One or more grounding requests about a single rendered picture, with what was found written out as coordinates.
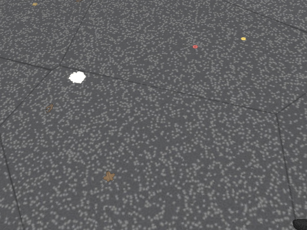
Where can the robot right hand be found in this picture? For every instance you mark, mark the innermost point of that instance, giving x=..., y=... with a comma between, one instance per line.
x=300, y=224

